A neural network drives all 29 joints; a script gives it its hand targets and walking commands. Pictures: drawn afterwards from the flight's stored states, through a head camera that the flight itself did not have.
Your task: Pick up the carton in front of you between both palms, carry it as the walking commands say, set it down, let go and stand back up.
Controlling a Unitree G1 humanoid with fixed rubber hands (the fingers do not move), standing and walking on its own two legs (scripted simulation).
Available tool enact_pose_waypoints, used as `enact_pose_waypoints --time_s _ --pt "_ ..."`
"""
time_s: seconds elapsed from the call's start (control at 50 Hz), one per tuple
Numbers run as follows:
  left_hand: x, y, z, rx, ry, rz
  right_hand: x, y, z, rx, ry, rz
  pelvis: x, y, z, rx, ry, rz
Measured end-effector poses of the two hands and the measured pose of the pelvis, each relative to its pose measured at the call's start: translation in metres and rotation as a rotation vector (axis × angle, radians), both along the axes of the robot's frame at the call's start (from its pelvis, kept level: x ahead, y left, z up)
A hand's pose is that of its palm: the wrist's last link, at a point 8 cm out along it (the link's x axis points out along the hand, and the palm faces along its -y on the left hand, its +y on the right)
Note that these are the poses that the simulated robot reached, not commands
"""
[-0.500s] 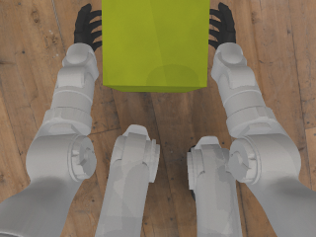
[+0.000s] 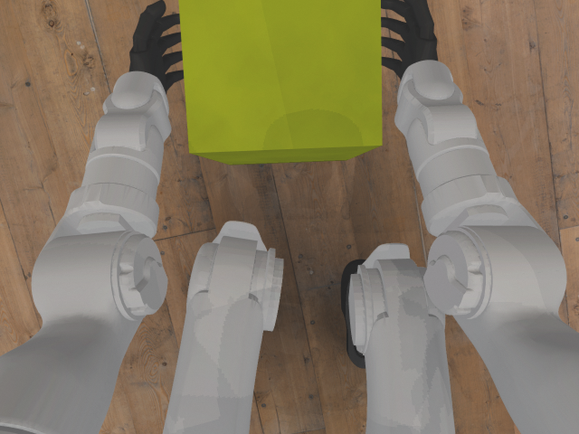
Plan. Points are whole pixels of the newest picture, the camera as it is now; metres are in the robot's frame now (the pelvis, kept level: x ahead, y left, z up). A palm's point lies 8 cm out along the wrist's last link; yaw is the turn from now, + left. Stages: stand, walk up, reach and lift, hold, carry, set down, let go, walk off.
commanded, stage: set down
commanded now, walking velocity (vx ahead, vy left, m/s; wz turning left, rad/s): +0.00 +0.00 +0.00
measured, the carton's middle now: (284, 86) +0.51 +0.08 -0.25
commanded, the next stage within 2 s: let go in 1.60 s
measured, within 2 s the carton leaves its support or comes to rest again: neither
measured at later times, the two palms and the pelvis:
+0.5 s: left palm (126, 88) +0.47 +0.28 -0.19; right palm (434, 86) +0.52 -0.11 -0.19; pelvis +0.00 +0.00 -0.01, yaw +1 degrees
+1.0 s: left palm (32, 32) +0.48 +0.28 -0.04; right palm (500, 16) +0.54 -0.10 -0.04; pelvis +0.01 +0.01 +0.08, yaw +1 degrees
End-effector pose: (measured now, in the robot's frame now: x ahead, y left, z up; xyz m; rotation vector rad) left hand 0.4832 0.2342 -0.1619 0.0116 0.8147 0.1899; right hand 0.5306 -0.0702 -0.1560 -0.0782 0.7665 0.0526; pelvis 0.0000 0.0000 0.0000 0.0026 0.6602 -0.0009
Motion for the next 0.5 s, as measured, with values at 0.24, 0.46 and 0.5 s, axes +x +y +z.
enact_pose_waypoints --time_s 0.24,0.46,0.5 --pt "-0.001 0.002 -0.002 -0.017 -0.012 -0.013 0.001 -0.002 -0.002 0.014 -0.013 0.040 -0.005 -0.001 -0.003 0.001 -0.024 0.003" --pt "-0.014 0.034 -0.027 0.039 -0.013 0.082 -0.010 -0.036 -0.036 -0.056 0.009 -0.002 -0.004 0.003 -0.005 -0.004 -0.044 0.012" --pt "-0.012 0.041 -0.028 0.044 -0.026 0.090 -0.010 -0.040 -0.039 -0.056 0.000 -0.006 -0.003 0.004 -0.007 -0.006 -0.040 0.013"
